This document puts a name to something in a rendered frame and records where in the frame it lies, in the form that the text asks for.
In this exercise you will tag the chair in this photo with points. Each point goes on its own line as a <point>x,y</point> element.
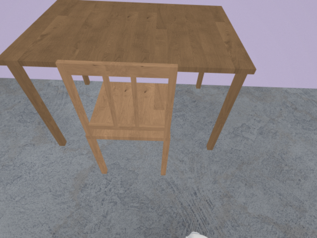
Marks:
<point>124,110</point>

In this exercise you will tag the table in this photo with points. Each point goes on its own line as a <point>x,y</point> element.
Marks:
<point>199,38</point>

